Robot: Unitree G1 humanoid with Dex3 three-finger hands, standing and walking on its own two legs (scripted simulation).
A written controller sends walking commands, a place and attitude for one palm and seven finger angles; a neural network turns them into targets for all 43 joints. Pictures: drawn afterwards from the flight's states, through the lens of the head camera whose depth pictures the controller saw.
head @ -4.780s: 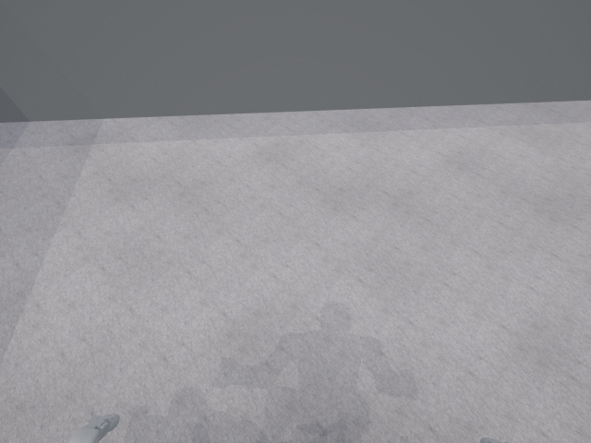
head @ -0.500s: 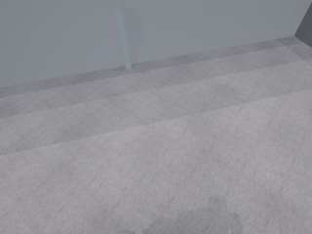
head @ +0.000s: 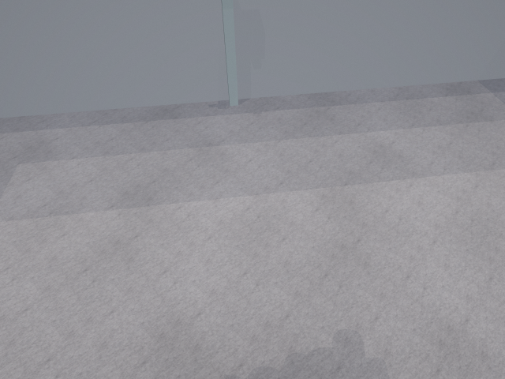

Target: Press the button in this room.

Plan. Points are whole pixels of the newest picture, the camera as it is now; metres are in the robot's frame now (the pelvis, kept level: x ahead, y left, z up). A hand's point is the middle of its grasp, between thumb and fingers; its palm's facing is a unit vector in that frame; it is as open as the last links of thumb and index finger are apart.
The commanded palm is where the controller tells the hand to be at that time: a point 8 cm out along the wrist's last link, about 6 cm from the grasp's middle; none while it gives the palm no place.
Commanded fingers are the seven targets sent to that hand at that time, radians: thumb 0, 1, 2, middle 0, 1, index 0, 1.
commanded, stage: turn or walk to find it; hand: left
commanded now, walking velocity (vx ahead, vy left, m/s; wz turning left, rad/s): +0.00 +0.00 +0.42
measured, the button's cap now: out of the picture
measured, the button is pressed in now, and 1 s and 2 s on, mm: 0 0 0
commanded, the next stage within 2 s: none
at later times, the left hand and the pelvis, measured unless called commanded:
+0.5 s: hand out of the picture -0.05 +0.26 -0.18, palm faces +0.23 -0.95 -0.21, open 7.4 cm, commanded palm none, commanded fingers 0.00 0.90 0.90 -0.20 -0.30 -0.20 -0.30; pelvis -0.06 +0.05 +0.00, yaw +12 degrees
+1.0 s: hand out of the picture -0.07 +0.21 -0.14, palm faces +0.40 -0.87 -0.28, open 7.4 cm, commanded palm none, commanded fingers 0.00 0.90 0.90 -0.20 -0.30 -0.20 -0.30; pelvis -0.08 +0.00 +0.00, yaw +24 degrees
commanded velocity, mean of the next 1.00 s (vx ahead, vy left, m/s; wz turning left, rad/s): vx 0.00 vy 0.00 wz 0.42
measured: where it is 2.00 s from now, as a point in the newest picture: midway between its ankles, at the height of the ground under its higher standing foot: outside the picture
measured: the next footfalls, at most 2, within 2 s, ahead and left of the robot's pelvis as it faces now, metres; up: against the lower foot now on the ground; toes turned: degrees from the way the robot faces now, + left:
left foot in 0.36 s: -0.02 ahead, +0.14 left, +0.00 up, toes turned +15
right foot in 0.94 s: -0.02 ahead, -0.09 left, +0.00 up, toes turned +20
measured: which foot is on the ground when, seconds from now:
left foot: down 0.00-0.00, up 0.02-0.34, down 0.36-0.94, up 0.96-1.00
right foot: down 0.00-0.36, up 0.38-0.92, down 0.94-1.00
